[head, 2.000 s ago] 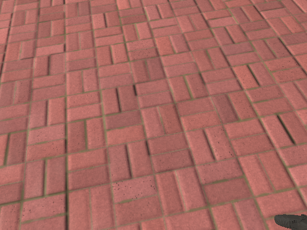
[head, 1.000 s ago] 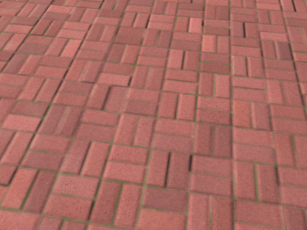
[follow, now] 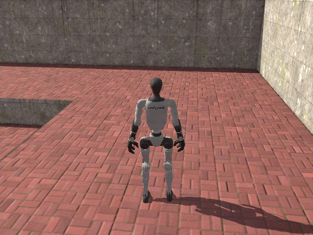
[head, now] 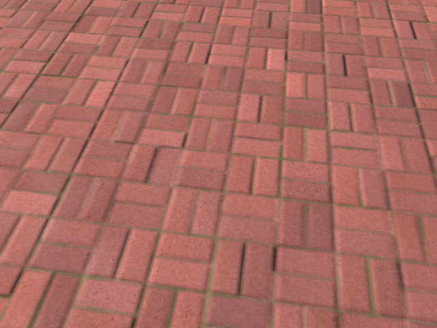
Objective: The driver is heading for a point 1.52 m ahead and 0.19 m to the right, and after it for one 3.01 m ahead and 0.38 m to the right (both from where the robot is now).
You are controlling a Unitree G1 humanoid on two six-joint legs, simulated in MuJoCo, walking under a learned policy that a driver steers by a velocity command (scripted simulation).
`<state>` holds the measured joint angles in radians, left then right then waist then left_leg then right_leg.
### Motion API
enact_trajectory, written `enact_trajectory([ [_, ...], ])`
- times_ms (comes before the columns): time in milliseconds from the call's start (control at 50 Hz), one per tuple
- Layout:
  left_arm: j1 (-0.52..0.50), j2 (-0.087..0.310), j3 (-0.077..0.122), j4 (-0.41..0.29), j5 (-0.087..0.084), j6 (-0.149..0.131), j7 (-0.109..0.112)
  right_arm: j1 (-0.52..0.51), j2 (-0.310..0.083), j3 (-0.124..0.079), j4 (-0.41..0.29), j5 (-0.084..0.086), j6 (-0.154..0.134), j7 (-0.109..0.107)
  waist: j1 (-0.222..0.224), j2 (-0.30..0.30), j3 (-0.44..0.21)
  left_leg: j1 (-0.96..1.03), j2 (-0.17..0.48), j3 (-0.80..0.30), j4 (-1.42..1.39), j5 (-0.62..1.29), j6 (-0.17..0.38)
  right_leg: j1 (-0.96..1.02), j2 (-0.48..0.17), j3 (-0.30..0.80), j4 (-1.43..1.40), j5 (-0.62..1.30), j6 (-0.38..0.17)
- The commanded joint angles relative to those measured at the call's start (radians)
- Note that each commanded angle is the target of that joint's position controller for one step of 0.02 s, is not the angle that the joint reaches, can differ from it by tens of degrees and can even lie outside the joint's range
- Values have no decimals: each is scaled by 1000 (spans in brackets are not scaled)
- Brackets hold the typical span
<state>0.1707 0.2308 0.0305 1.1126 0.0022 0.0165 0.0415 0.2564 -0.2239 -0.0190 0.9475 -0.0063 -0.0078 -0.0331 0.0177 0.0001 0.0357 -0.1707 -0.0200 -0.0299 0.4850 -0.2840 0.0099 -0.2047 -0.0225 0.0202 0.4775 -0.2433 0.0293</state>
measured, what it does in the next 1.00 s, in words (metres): shifts its weight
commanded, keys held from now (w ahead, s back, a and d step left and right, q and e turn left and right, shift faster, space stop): no key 0.72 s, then w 0.28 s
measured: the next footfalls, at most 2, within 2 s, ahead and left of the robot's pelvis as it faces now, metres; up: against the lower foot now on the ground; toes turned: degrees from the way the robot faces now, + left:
left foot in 1.42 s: +0.44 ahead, +0.09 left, +0.00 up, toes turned +2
right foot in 1.98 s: +0.76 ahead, -0.15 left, +0.00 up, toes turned -3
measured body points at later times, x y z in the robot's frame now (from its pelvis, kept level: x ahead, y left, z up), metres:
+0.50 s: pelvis +0.00 +0.00 +0.00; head +0.01 +0.00 +0.45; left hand +0.01 +0.24 -0.16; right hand +0.02 -0.24 -0.15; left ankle -0.01 +0.11 -0.74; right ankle +0.01 -0.14 -0.74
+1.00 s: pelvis +0.05 -0.03 -0.01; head +0.05 -0.04 +0.44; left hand +0.04 +0.22 -0.16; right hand +0.01 -0.28 -0.17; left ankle -0.01 +0.11 -0.73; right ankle +0.02 -0.13 -0.74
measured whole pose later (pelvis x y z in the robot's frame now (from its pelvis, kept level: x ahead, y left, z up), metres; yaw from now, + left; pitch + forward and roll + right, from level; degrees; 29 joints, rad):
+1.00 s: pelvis +0.05 -0.03 -0.01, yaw +0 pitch +0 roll +0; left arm 0.34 0.19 0.03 1.10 -0.02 -0.09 0.01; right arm 0.40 -0.22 -0.04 1.08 0.04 -0.04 -0.02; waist 0.00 0.04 -0.02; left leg -0.19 0.02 -0.05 0.62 -0.41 0.02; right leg -0.23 0.02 -0.05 0.57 -0.34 -0.06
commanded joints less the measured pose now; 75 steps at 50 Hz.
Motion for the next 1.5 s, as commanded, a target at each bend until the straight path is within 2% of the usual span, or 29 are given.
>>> enact_trajectory([
  [20,17,104,15,-18,0,-7,5,28,-103,-19,-14,1,-9,-4,-1,5,1,-61,38,-33,-106,133,14,25,-10,8,-68,108,-20],
  [340,83,74,5,5,-2,-10,9,59,-78,-8,73,5,-7,-4,-7,2,14,-66,31,-22,-114,123,15,13,-3,1,-71,105,-21],
  [720,142,48,-1,3,-4,-14,11,91,-52,-3,122,7,-3,-6,-13,-1,24,-69,26,-13,-107,129,12,4,1,-2,-68,110,-25],
  [740,162,35,-4,14,-4,-13,12,110,-41,0,133,7,-2,-8,-13,3,-1,-59,17,-4,-114,28,14,15,13,-15,-68,22,-27],
  [780,167,47,3,11,-14,-12,16,110,-75,-13,130,19,3,-14,-17,25,43,-112,10,-16,-114,-314,47,-46,51,-49,-16,-281,-47],
  [820,143,43,3,-13,-15,-29,13,121,-95,-21,117,26,-7,-14,-29,50,121,-165,71,-106,-154,-504,97,-153,43,-34,27,-397,-73],
  [880,108,-9,-7,-47,-20,-79,-12,190,-157,-48,125,38,-37,-3,-54,186,118,-75,267,-391,-283,-564,208,-258,44,-77,246,-195,-74],
  [900,103,-3,-5,-55,-24,-92,-21,172,-155,-50,114,38,-42,-1,-45,180,132,-113,305,-446,-309,-545,232,-244,20,-53,283,-186,-91],
  [940,174,-14,-4,-42,-35,-109,-31,73,-143,-46,76,43,-47,6,25,164,148,-204,268,-361,-272,-462,197,-102,15,-61,123,-202,-129],
  [960,260,-5,3,-9,-34,-113,-30,14,-135,-43,53,49,-46,9,69,129,145,-284,198,-262,-204,-379,153,61,32,-64,-13,-146,-131],
  [980,368,42,20,27,-25,-113,-28,-27,-106,-36,32,46,-52,11,102,24,110,-374,113,-139,-13,-215,103,216,-26,49,-74,-104,-133],
  [1000,519,157,53,52,-26,-117,-31,-49,-44,-22,2,40,-69,11,141,-248,44,-526,-14,53,347,-121,35,364,-220,395,-243,-235,-219],
  [1020,553,190,53,49,-12,-130,-43,-50,-44,-21,-19,43,-90,11,126,-302,31,-649,-30,-2,584,-250,36,377,-372,702,-326,-247,-312],
  [1040,454,120,32,19,-5,-141,-43,-38,-68,-27,-14,52,-102,19,67,-152,87,-713,36,-58,722,-196,57,345,-376,646,-308,-200,-307],
  [1060,389,80,20,-9,-9,-145,-47,-22,-65,-26,-2,54,-111,30,41,-100,95,-726,72,-61,752,-98,75,326,-325,515,-304,-144,-274],
  [1080,346,75,15,-25,-11,-142,-52,-29,-74,-32,0,47,-117,34,24,-64,93,-730,100,-43,722,-19,83,320,-285,412,-315,-73,-243],
  [1100,335,53,6,-32,-10,-135,-54,-59,-96,-43,-6,38,-120,38,21,-63,96,-720,122,-26,674,36,81,315,-254,320,-320,66,-215],
  [1140,379,21,-7,-27,-2,-116,-48,-83,-71,-45,-12,34,-111,51,25,-92,69,-666,128,19,607,89,61,298,-197,189,-322,252,-190],
  [1220,376,80,-3,-56,6,-102,-21,-280,-11,-17,-92,30,-98,59,47,-72,112,-575,93,77,306,226,15,162,-157,85,-374,308,-198],
  [1260,402,109,5,-57,0,-104,-15,-352,-18,-11,-121,34,-97,65,60,-93,121,-487,64,104,189,283,12,122,-162,66,-404,291,-204],
  [1320,415,119,16,-49,-18,-107,-13,-404,-53,-13,-155,41,-98,76,43,-99,140,-458,59,81,90,307,43,194,-204,53,-396,340,-197],
  [1360,393,131,25,-55,-16,-102,-14,-379,-88,-26,-162,39,-104,82,1,-107,96,-390,37,83,53,276,76,275,-224,32,-314,559,-174],
  [1380,380,145,31,-60,-11,-95,-14,-321,-114,-39,-151,38,-106,81,-36,-130,37,-302,8,98,63,249,93,308,-228,21,-230,755,-162],
  [1400,363,148,34,-66,-4,-85,-15,-189,-149,-60,-114,41,-104,76,-105,-146,-51,-143,-25,117,74,227,116,305,-210,-3,-74,921,-145],
  [1420,342,144,30,-80,2,-79,-18,-17,-190,-83,-62,44,-98,68,-186,-142,-149,99,-12,96,69,236,146,202,-172,-23,137,921,-116],
  [1440,351,98,12,-109,20,-82,-23,157,-271,-103,-28,29,-90,56,-219,8,-295,409,211,-182,76,153,212,-50,-95,-51,476,526,-90],
  [1460,491,-70,-28,-100,-1,-106,-39,194,-287,-99,-8,11,-91,68,-122,289,-461,647,432,-710,-119,-103,379,-363,97,46,809,-293,-45],
  [1480,386,43,-1,-110,-32,-136,-42,126,-192,-75,-10,19,-95,71,-143,190,-338,543,378,-730,-215,-156,320,-464,46,140,919,-296,-75],
  [1500,272,99,15,-151,-56,-151,-42,22,-150,-62,-27,24,-101,69,-114,139,-173,377,351,-551,-229,-66,273,-517,-2,101,920,-205,-92],
])
Over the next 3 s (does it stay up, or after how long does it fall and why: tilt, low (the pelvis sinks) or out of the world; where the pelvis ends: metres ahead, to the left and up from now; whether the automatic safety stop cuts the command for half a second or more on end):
stays up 1.14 -0.04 -0.01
